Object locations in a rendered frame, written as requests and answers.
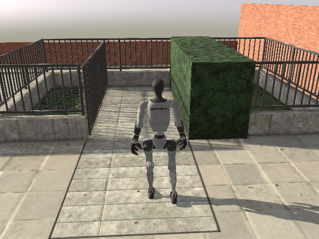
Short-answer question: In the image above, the robot left forearm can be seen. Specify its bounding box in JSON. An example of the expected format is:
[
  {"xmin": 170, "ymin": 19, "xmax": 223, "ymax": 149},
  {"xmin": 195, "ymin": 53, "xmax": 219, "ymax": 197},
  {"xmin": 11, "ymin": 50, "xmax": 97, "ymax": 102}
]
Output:
[{"xmin": 132, "ymin": 121, "xmax": 141, "ymax": 144}]

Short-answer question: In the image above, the robot torso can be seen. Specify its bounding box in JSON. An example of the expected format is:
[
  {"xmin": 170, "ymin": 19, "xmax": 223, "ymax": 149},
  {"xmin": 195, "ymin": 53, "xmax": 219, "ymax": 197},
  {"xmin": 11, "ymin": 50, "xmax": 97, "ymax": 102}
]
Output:
[{"xmin": 147, "ymin": 99, "xmax": 170, "ymax": 149}]

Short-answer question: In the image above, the left robot upper arm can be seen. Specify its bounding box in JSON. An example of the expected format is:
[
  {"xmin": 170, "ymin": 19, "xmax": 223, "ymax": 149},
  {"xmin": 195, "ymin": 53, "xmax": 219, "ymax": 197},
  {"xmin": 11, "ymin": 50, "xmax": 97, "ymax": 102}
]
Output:
[{"xmin": 136, "ymin": 101, "xmax": 148, "ymax": 128}]

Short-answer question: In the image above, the robot right forearm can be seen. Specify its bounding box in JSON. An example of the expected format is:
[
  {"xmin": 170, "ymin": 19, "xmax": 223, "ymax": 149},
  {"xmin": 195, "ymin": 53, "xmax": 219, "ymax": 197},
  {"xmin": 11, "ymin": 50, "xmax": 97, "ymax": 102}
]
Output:
[{"xmin": 177, "ymin": 120, "xmax": 186, "ymax": 140}]

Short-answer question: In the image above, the left robot shin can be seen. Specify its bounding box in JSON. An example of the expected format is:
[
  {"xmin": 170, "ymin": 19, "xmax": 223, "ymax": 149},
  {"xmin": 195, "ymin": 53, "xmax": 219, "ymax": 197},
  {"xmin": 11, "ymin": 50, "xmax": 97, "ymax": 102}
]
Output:
[{"xmin": 146, "ymin": 162, "xmax": 154, "ymax": 193}]

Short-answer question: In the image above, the right robot upper arm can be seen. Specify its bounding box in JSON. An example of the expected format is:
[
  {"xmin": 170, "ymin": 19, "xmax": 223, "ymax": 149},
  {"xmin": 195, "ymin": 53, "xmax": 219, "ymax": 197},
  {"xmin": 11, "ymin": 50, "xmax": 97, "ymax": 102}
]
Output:
[{"xmin": 169, "ymin": 100, "xmax": 182, "ymax": 127}]

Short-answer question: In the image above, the right robot hand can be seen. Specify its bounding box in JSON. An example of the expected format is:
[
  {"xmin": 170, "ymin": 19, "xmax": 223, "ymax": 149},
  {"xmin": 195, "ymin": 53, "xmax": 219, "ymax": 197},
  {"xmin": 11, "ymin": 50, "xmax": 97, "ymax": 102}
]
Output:
[{"xmin": 176, "ymin": 139, "xmax": 187, "ymax": 150}]

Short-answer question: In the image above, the left robot hand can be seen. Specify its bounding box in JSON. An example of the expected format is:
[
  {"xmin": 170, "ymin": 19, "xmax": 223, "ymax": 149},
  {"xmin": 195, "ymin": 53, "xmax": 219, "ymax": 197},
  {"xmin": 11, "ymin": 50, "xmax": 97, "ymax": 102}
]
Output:
[{"xmin": 130, "ymin": 143, "xmax": 142, "ymax": 155}]

